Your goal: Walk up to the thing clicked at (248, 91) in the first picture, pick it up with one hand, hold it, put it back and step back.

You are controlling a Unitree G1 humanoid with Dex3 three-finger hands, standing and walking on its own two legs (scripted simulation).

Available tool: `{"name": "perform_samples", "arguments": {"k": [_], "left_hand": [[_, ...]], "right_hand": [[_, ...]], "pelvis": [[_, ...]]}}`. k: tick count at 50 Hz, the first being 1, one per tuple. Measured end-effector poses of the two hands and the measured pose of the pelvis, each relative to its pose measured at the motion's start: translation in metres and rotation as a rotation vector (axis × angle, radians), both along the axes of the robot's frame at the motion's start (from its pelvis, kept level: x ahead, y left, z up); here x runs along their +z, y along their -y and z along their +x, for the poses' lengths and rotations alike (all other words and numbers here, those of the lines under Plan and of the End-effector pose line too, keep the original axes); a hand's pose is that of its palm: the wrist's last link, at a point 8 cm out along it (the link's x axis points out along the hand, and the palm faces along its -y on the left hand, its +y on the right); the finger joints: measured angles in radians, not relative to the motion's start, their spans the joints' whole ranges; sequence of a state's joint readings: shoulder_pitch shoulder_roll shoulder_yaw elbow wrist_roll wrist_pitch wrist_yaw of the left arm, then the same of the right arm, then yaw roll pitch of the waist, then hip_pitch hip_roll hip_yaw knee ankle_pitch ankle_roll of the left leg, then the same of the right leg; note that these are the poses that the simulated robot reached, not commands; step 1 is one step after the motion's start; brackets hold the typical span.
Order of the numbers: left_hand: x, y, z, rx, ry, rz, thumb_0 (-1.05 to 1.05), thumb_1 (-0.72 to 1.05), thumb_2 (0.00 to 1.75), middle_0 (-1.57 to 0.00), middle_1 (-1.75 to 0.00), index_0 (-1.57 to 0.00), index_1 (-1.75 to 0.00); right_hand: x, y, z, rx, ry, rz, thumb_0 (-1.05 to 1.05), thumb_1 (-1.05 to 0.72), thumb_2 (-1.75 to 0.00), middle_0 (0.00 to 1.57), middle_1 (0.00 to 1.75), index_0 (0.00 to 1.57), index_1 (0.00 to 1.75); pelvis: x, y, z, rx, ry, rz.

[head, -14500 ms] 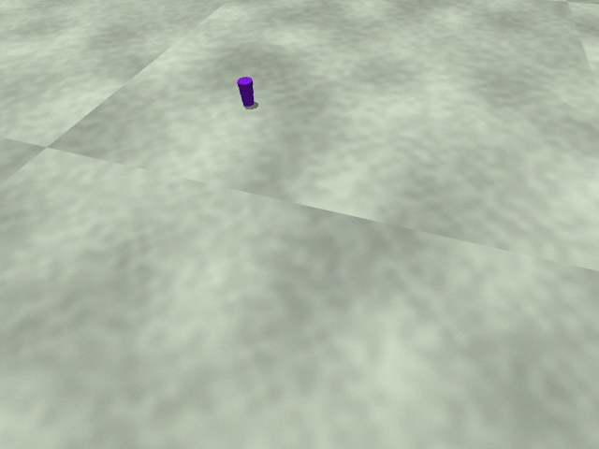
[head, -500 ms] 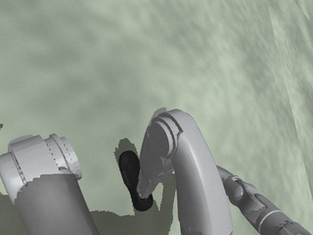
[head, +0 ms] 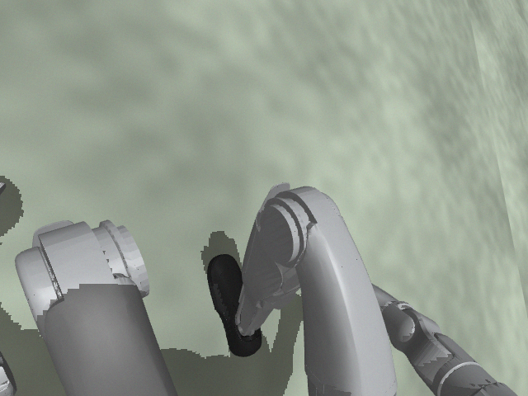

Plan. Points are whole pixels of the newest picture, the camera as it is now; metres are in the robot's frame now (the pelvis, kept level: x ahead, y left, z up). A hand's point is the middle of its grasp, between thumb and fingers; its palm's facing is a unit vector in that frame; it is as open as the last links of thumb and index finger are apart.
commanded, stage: settle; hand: left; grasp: from the side
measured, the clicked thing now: out of the picture +0.41 +0.30 -0.20
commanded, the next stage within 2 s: lift in 1.64 s
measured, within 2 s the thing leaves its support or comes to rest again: neither
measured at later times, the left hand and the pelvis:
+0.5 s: hand out of the picture +0.38 +0.33 -0.05, palm faces +0.39 -0.92 -0.03, open 11.6 cm; pelvis +0.01 -0.01 +0.03, yaw +5 degrees
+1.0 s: hand out of the picture +0.39 +0.32 +0.02, palm faces +0.39 -0.92 -0.04, open 11.6 cm; pelvis +0.02 -0.02 +0.06, yaw +10 degrees
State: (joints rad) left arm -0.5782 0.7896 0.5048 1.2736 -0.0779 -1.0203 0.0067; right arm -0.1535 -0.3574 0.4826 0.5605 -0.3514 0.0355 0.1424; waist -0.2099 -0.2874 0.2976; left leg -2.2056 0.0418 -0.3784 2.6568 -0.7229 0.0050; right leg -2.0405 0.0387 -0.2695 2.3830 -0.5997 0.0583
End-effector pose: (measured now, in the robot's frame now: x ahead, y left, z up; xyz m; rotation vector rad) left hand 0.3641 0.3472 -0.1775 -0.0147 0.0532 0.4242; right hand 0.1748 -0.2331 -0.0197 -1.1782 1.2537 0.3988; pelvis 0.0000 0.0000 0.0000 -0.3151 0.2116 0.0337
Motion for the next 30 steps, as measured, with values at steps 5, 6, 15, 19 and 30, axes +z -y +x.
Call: {"name": "perform_samples", "arguments": {"k": [5, 6, 15, 19, 30], "left_hand": [[0.021, -0.005, -0.006, 0.005, 0.010, 0.014, -0.01, -0.44, 0.90, -0.66, -0.93, -0.59, -0.95], [0.026, -0.007, -0.007, 0.007, 0.013, 0.019, -0.01, -0.45, 0.90, -0.66, -0.93, -0.59, -0.95], [0.086, -0.025, -0.015, 0.002, 0.044, 0.057, -0.01, -0.47, 0.94, -0.66, -0.94, -0.60, -0.96], [0.107, -0.025, -0.021, -0.013, 0.042, 0.055, -0.01, -0.47, 0.94, -0.66, -0.94, -0.60, -0.96], [0.144, -0.019, -0.030, -0.021, 0.007, 0.053, -0.02, -0.48, 0.95, -0.67, -0.93, -0.61, -0.95]], "right_hand": [[0.000, 0.001, 0.005, -0.037, 0.029, 0.033, -0.01, -0.91, -0.90, 0.21, 0.30, 0.21, 0.30], [0.000, 0.001, 0.006, -0.045, 0.037, 0.042, -0.01, -0.91, -0.90, 0.21, 0.30, 0.21, 0.30], [-0.001, 0.002, 0.021, -0.129, 0.127, 0.149, -0.01, -0.91, -0.90, 0.21, 0.30, 0.21, 0.30], [-0.005, 0.003, 0.026, -0.178, 0.157, 0.199, 0.00, -0.91, -0.90, 0.21, 0.30, 0.21, 0.30], [-0.021, 0.005, 0.032, -0.318, 0.179, 0.292, 0.00, -0.90, -0.90, 0.21, 0.30, 0.21, 0.30]], "pelvis": [[0.006, 0.002, 0.001, 0.010, -0.032, 0.011], [0.008, 0.002, 0.002, 0.012, -0.039, 0.014], [0.018, 0.004, 0.003, 0.033, -0.111, 0.042], [0.022, 0.005, 0.005, 0.044, -0.144, 0.059], [0.034, 0.011, 0.012, 0.071, -0.230, 0.105]]}}
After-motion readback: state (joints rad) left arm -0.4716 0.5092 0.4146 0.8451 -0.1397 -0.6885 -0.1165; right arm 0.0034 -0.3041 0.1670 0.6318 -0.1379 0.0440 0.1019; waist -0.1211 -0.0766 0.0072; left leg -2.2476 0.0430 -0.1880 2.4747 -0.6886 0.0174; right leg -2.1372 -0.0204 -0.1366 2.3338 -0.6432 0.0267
